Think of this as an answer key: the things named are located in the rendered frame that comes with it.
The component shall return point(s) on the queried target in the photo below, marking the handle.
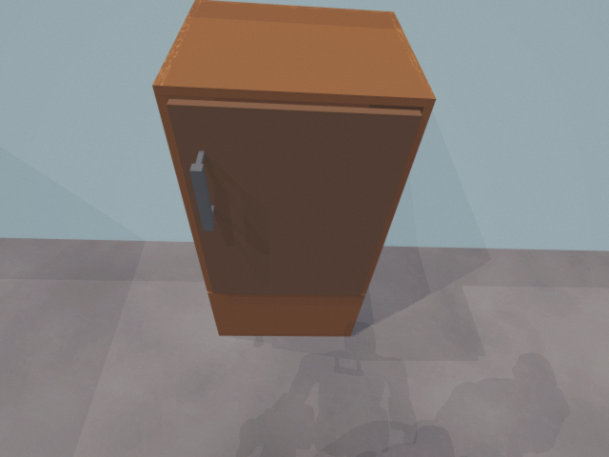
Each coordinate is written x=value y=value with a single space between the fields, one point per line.
x=198 y=177

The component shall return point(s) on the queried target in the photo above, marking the cupboard door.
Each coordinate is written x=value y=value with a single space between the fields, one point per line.
x=301 y=193

